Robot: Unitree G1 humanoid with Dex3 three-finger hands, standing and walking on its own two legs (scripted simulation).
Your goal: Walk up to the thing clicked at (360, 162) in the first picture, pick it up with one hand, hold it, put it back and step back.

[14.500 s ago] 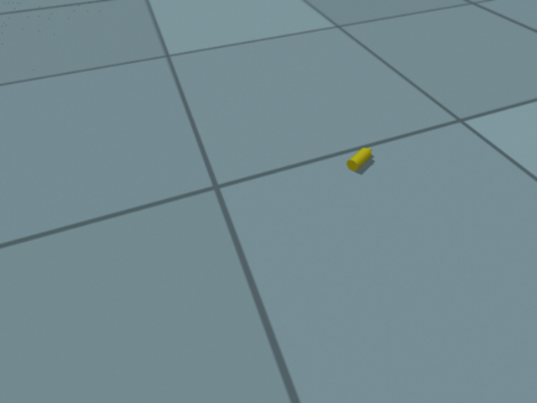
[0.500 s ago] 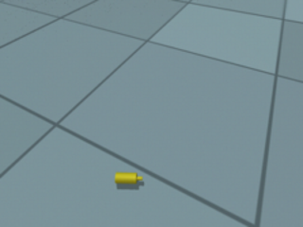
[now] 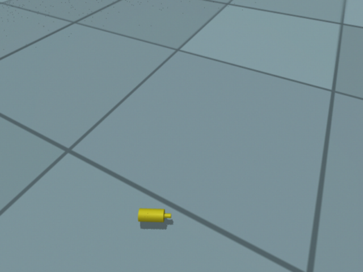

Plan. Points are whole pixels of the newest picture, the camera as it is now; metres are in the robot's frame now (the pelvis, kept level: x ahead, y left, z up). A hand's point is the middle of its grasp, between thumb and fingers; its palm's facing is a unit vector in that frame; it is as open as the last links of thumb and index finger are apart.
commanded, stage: stand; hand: left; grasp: from above
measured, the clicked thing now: (155, 215) +0.51 +0.19 -0.75
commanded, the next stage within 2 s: rise first in 0.68 s
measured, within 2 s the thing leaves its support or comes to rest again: neither
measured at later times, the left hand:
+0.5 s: hand out of the picture +0.07 +0.26 -0.16, palm faces -0.03 -0.94 -0.35, open 7.4 cm
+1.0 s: hand out of the picture +0.14 +0.25 -0.17, palm faces +0.00 -0.94 -0.34, open 8.7 cm
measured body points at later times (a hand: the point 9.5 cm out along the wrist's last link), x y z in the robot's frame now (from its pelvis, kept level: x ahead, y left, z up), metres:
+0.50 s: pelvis +0.00 +0.00 +0.00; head +0.01 +0.00 +0.45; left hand +0.07 +0.30 -0.13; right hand +0.07 -0.30 -0.13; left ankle +0.01 +0.13 -0.75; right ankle -0.02 -0.13 -0.75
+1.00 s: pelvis -0.01 +0.00 -0.02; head +0.04 +0.01 +0.43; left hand +0.14 +0.30 -0.14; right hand +0.09 -0.27 -0.14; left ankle +0.01 +0.13 -0.75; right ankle -0.02 -0.13 -0.75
